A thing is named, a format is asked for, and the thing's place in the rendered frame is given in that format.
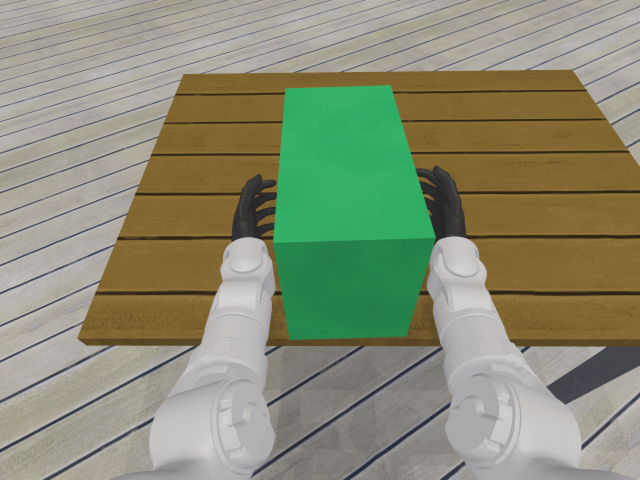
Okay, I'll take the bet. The right robot hand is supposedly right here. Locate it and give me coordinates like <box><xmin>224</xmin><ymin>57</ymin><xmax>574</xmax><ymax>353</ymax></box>
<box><xmin>416</xmin><ymin>166</ymin><xmax>467</xmax><ymax>245</ymax></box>

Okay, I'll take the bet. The robot right upper arm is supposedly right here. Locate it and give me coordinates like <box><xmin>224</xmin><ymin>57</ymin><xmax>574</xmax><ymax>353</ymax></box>
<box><xmin>445</xmin><ymin>372</ymin><xmax>635</xmax><ymax>480</ymax></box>

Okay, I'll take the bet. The carton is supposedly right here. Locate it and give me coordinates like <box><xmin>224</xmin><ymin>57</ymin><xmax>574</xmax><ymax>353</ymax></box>
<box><xmin>273</xmin><ymin>85</ymin><xmax>436</xmax><ymax>340</ymax></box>

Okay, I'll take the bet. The left robot forearm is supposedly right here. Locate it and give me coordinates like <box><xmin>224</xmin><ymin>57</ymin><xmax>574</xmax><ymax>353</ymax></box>
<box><xmin>149</xmin><ymin>237</ymin><xmax>276</xmax><ymax>460</ymax></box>

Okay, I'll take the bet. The robot left upper arm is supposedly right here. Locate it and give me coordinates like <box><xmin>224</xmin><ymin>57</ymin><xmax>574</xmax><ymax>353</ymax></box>
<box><xmin>109</xmin><ymin>377</ymin><xmax>275</xmax><ymax>480</ymax></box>

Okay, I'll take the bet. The right robot forearm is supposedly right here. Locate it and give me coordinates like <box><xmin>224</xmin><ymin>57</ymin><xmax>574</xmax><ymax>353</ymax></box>
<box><xmin>427</xmin><ymin>236</ymin><xmax>556</xmax><ymax>398</ymax></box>

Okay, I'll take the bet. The table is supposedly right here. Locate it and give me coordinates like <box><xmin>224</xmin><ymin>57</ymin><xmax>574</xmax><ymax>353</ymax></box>
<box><xmin>77</xmin><ymin>70</ymin><xmax>640</xmax><ymax>405</ymax></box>

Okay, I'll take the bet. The left robot hand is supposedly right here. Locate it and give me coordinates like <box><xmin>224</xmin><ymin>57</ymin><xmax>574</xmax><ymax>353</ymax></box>
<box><xmin>231</xmin><ymin>174</ymin><xmax>277</xmax><ymax>243</ymax></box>

